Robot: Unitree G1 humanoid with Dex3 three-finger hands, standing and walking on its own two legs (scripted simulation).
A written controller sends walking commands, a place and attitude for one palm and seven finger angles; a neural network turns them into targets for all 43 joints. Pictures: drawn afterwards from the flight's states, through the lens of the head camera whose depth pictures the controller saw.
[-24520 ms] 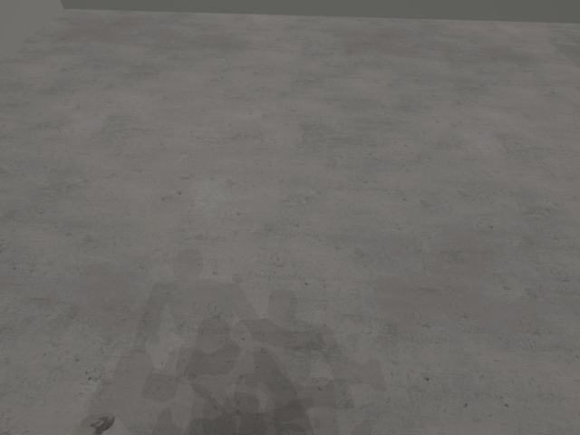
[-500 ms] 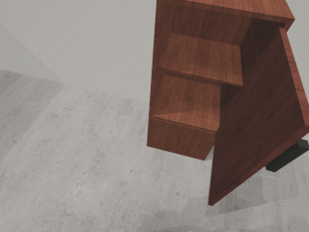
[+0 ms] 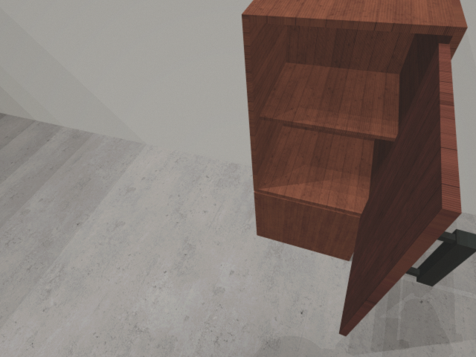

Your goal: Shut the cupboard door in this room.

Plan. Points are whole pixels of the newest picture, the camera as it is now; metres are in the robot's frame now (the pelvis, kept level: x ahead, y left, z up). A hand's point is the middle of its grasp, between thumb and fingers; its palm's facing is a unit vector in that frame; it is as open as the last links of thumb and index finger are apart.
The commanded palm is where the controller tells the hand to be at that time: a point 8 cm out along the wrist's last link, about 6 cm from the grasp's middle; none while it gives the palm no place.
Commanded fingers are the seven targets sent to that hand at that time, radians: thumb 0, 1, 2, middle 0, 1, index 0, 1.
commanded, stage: turn or walk to find it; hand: left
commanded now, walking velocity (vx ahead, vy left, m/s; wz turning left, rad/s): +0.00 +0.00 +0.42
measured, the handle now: (427, 255) +0.27 -0.28 +0.03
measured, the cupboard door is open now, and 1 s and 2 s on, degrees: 87 87 87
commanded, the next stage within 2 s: stand and wait in 0.20 s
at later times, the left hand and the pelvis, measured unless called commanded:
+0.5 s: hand out of the picture -0.07 +0.20 -0.18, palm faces +0.18 -0.96 -0.23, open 7.3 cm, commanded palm none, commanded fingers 0.00 0.90 0.90 -0.20 -0.30 -0.20 -0.30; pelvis -0.04 +0.01 +0.00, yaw +5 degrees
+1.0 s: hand out of the picture -0.02 +0.23 -0.18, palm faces +0.22 -0.95 -0.22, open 7.3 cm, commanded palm none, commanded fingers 0.00 0.90 0.90 -0.20 -0.30 -0.20 -0.30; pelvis -0.04 +0.03 -0.01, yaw +10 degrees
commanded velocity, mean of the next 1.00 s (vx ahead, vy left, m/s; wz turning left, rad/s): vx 0.00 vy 0.00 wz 0.25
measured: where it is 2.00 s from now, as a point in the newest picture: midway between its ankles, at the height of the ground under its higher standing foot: outside the picture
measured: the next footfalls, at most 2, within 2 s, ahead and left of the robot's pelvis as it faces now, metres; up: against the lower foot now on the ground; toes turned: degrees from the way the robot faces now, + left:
left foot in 0.42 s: -0.03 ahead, +0.13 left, +0.00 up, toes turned +7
right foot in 1.28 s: +0.03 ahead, -0.10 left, +0.00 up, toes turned +16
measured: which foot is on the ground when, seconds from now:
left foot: up 0.00-0.40, down 0.42-1.00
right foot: down 0.00-1.00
